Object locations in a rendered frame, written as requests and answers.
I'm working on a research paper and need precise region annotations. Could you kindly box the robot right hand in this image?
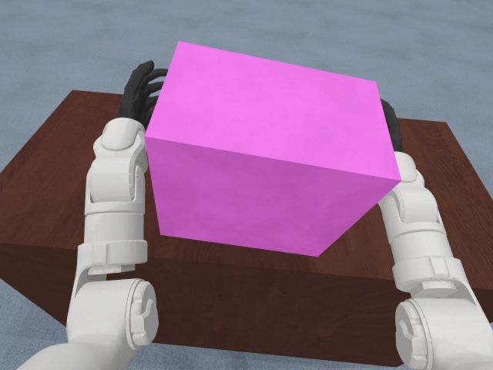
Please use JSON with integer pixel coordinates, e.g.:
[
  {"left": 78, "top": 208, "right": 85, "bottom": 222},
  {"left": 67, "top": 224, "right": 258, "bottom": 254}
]
[{"left": 380, "top": 98, "right": 403, "bottom": 153}]

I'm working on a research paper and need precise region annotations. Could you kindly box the pedestal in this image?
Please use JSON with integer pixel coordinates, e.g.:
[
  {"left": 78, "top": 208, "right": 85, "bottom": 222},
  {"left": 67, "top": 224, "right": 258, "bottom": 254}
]
[{"left": 0, "top": 90, "right": 493, "bottom": 367}]

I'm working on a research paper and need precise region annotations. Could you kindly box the robot right upper arm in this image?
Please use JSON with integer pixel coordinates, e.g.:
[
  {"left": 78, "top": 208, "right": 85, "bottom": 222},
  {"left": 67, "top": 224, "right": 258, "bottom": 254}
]
[{"left": 395, "top": 298, "right": 493, "bottom": 370}]

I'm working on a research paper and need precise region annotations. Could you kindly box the robot left upper arm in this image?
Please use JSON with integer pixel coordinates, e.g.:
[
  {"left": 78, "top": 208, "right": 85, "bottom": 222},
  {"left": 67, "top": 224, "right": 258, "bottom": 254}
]
[{"left": 16, "top": 278, "right": 159, "bottom": 370}]

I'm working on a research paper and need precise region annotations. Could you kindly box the robot right forearm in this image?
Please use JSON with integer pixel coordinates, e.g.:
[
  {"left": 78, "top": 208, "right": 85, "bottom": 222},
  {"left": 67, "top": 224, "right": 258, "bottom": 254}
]
[{"left": 378, "top": 152, "right": 493, "bottom": 337}]

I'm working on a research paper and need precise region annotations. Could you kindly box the robot left hand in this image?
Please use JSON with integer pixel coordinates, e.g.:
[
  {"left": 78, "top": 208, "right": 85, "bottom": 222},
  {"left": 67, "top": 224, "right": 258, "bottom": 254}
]
[{"left": 116, "top": 60, "right": 168, "bottom": 130}]

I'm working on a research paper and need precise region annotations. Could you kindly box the robot left forearm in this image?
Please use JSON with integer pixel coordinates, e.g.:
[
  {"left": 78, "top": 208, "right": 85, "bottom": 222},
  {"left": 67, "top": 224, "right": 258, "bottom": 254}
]
[{"left": 66, "top": 118, "right": 148, "bottom": 340}]

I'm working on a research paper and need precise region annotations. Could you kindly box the carton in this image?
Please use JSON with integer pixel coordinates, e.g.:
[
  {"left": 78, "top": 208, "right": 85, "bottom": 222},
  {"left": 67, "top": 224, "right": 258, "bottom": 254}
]
[{"left": 144, "top": 41, "right": 401, "bottom": 257}]

